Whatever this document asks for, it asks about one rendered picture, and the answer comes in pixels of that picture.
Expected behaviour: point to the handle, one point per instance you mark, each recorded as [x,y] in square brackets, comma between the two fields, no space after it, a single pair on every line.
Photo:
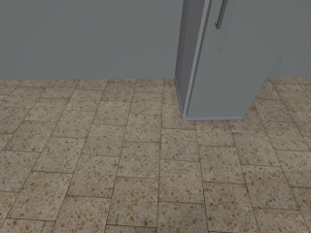
[221,15]

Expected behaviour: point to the fridge door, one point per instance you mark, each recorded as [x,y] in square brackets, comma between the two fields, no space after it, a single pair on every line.
[234,61]

